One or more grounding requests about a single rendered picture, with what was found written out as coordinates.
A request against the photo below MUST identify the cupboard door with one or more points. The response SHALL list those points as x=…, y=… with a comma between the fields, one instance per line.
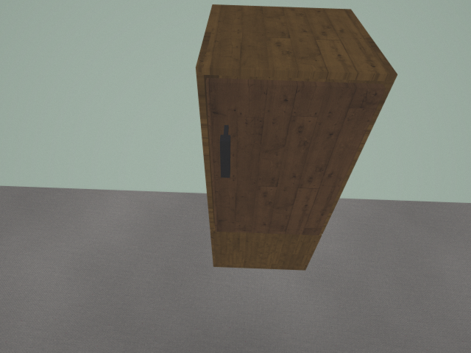
x=291, y=146

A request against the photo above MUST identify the handle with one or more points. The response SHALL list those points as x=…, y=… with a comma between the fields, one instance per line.
x=225, y=153

